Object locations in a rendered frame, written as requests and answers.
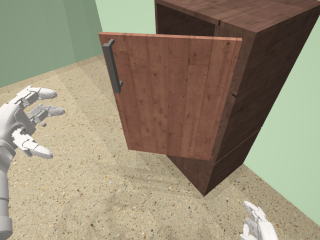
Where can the handle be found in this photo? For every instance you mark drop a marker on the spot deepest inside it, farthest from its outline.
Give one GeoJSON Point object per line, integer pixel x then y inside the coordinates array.
{"type": "Point", "coordinates": [111, 65]}

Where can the robot right hand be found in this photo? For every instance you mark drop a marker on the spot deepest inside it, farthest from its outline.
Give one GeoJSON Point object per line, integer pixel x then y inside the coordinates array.
{"type": "Point", "coordinates": [263, 230]}

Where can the left robot forearm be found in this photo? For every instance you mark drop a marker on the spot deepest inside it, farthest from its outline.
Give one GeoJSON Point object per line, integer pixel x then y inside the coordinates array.
{"type": "Point", "coordinates": [7, 153]}

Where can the cupboard door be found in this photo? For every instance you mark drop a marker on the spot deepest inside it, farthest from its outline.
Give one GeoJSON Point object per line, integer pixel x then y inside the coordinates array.
{"type": "Point", "coordinates": [174, 90]}

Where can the robot left hand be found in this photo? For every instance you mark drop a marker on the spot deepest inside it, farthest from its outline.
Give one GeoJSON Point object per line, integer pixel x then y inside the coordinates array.
{"type": "Point", "coordinates": [13, 117]}

